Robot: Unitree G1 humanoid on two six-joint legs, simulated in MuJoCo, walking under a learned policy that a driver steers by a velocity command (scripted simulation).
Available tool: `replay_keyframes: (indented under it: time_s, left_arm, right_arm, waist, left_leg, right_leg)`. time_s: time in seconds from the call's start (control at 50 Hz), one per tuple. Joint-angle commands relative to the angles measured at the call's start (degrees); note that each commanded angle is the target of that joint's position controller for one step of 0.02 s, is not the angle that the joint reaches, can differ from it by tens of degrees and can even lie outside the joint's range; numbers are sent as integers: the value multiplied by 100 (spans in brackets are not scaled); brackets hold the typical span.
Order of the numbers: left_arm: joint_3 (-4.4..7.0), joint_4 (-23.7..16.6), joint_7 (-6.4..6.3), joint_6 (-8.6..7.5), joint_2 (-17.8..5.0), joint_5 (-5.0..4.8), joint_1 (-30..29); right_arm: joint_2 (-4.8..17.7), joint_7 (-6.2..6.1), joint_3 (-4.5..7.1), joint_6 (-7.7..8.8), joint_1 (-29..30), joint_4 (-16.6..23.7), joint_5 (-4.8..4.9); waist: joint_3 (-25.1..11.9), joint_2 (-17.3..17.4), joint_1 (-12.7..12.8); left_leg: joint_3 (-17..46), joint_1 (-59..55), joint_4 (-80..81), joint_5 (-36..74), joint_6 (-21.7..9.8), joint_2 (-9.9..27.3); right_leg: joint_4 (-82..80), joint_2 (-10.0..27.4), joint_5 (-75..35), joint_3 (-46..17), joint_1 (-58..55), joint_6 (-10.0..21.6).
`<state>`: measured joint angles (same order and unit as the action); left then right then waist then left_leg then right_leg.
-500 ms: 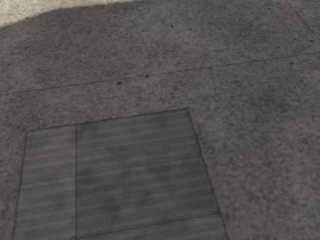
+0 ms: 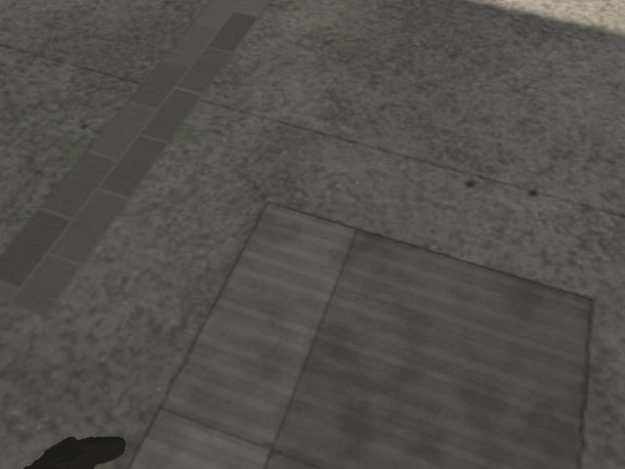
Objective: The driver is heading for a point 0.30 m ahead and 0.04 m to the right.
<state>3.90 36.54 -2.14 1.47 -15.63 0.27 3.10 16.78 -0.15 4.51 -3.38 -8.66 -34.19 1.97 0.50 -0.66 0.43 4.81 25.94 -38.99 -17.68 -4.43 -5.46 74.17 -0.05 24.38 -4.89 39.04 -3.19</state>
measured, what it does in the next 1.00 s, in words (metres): walks ahead, turning left: right foot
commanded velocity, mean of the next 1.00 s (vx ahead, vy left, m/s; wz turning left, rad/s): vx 0.00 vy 0.00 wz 0.30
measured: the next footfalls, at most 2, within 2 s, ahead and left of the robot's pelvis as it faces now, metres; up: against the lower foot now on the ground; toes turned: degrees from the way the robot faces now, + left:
right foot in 0.26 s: +0.17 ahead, -0.15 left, +0.00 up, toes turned +16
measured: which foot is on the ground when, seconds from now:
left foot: down 0.00-1.00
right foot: up 0.00-0.24, down 0.26-1.00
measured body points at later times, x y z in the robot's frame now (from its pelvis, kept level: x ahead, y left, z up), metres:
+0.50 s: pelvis +0.09 -0.04 +0.01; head +0.12 -0.03 +0.46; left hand +0.17 +0.24 -0.09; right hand +0.31 -0.24 -0.10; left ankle +0.02 +0.09 -0.72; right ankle +0.13 -0.16 -0.72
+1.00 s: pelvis +0.12 -0.03 +0.00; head +0.14 -0.03 +0.45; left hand +0.21 +0.25 -0.09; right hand +0.31 -0.22 -0.11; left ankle +0.02 +0.09 -0.72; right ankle +0.13 -0.16 -0.72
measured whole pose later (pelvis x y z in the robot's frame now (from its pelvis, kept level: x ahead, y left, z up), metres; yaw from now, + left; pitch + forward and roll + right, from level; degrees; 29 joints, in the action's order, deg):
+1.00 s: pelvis +0.12 -0.03 +0.00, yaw +15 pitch +2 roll +0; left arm 2.5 38.4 -0.5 0.6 -11.9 -0.4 9.3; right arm 10.8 0.8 2.6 0.4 -13.1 -41.5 0.3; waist -0.7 0.3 0.9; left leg 8.3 11.4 -34.4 -24.4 0.4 -2.4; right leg 36.0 0.0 21.6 -0.9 16.0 -0.3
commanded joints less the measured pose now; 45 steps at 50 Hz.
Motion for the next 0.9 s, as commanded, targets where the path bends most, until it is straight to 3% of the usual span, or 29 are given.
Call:
replay_keyframes:
  time_s: [0.02,0.06,0.1,0.16,0.18,0.2,0.24,0.26,0.28,0.3,0.32,0.34,0.36,0.38,0.42,0.44,0.46,0.48,0.5,0.52,0.56,0.62,0.9]
  left_arm:
    - [42,-457,-19,28,-188,52,-227]
    - [-38,-459,6,41,-86,26,-367]
    - [-74,-567,36,26,-54,-42,-616]
    - [-71,-590,74,-7,-123,-68,-668]
    - [11,-590,114,30,-313,-128,-553]
    - [25,-573,150,23,-358,-138,-471]
    - [24,-491,209,-27,-294,-64,-189]
    - [70,-494,234,-59,-442,28,15]
    - [155,-503,275,-68,-876,200,117]
    - [82,-429,304,-111,-586,301,290]
    - [-47,-395,292,-186,-202,205,260]
    - [-84,-393,279,-220,-139,116,316]
    - [-70,-317,184,-190,-199,90,288]
    - [-25,-369,211,-185,-402,11,145]
    - [29,-396,203,-88,-523,-26,2]
    - [21,-348,206,-72,-460,-31,197]
    - [-11,-332,218,-94,-375,-19,329]
    - [-36,-339,251,-143,-301,14,444]
    - [-60,-336,308,-224,-204,41,549]
    - [-78,-395,323,-272,-197,50,407]
    - [-51,-392,292,-304,-220,-7,396]
    - [-19,-394,244,-283,-221,-39,540]
    - [1,-272,148,-186,-165,-67,502]
  right_arm:
    - [879,-167,287,40,408,594,19]
    - [985,-295,319,-12,323,580,55]
    - [958,-371,278,-68,159,489,62]
    - [861,-320,200,-83,87,450,10]
    - [939,-254,217,-76,214,444,4]
    - [899,-204,194,-57,245,453,4]
    - [707,-171,119,-6,247,419,-16]
    - [476,-152,62,85,-21,363,-47]
    - [280,-116,10,158,-399,376,-78]
    - [288,-78,-6,209,-498,351,-102]
    - [428,-67,37,179,-382,312,-141]
    - [488,-65,57,151,-187,298,-181]
    - [385,-33,28,127,-43,313,-185]
    - [299,-16,2,119,-39,288,-184]
    - [46,64,-80,160,-475,-98,-138]
    - [-12,111,-98,163,-484,-184,-149]
    - [86,143,-79,152,-471,-170,-187]
    - [263,147,-47,135,-385,-98,-228]
    - [323,129,-33,166,-250,-40,-264]
    - [231,114,-29,207,-234,-44,-237]
    - [143,101,-62,304,-225,-93,-244]
    - [123,111,-59,415,-346,-186,-214]
    - [-36,78,-51,451,-482,-350,-170]
  waist:
    - [-1013,232,134]
    - [-1147,284,61]
    - [-1084,453,-25]
    - [-929,942,-84]
    - [-893,1084,25]
    - [-840,1152,42]
    - [-720,1052,208]
    - [-731,955,159]
    - [-990,-150,-91]
    - [-1376,-1259,-146]
    - [-1200,-1266,-140]
    - [-1085,-1005,-33]
    - [-1159,-846,-45]
    - [-846,-651,-156]
    - [-843,-622,-292]
    - [-854,-741,-204]
    - [-818,-669,-143]
    - [-770,-401,-8]
    - [-737,48,101]
    - [-627,261,51]
    - [-425,286,80]
    - [-531,236,101]
    - [-525,170,47]
  left_leg:
    - [2016,-1419,922,3642,-969,1271]
    - [2019,-1352,897,3128,-880,1136]
    - [2095,-1233,900,2464,-782,1078]
    - [2183,-1009,912,2065,-666,974]
    - [2329,-908,891,1737,-638,961]
    - [2354,-828,905,1546,-610,927]
    - [2264,-441,886,1083,-418,721]
    - [2169,-118,656,844,-208,544]
    - [1480,301,-193,132,176,-69]
    - [1044,37,-827,-1010,525,-134]
    - [1011,208,-1092,-1655,679,121]
    - [952,336,-1263,-1848,761,187]
    - [886,247,-1056,-1826,801,291]
    - [726,157,-541,-1550,766,423]
    - [197,-985,864,-276,737,310]
    - [88,-1390,1075,264,685,217]
    - [166,-1506,1100,536,597,324]
    - [372,-1531,1028,1109,474,549]
    - [487,-1318,898,990,261,645]
    - [588,-987,967,711,136,686]
    - [620,-802,1073,799,151,678]
    - [592,-860,975,1399,202,642]
    - [528,-1066,853,2260,267,595]
  right_leg:
    - [-1022,-45,-542,-257,399,-55]
    - [-1666,-126,-791,-275,78,-123]
    - [-2163,-204,-927,-152,-189,-99]
    - [-2652,-235,-683,-22,-732,20]
    - [-2927,-217,-490,-74,-973,-2]
    - [-3241,-218,-506,25,-1277,51]
    - [-4506,-178,-1270,208,-2326,261]
    - [-4624,208,-2236,-121,-2984,465]
    - [-4687,1016,-3553,-1128,-3463,1152]
    - [-5163,1678,-3923,-2149,-3330,2000]
    - [-5174,1894,-4018,-2395,-3423,2163]
    - [-5111,1756,-4136,-2155,-3486,2042]
    - [-5117,1579,-3814,-1795,-3471,1776]
    - [-5042,1427,-3921,-1545,-3317,1618]
    - [-4942,844,-3474,-687,-2803,1200]
    - [-4911,663,-3183,-461,-2688,1041]
    - [-4871,589,-2758,-363,-2637,876]
    - [-4720,448,-2247,-213,-2518,689]
    - [-4710,308,-1678,-33,-2460,558]
    - [-4575,233,-1513,133,-2604,476]
    - [-4354,194,-1792,212,-2679,475]
    - [-4172,210,-2293,215,-2835,524]
    - [-3995,176,-2633,220,-3034,488]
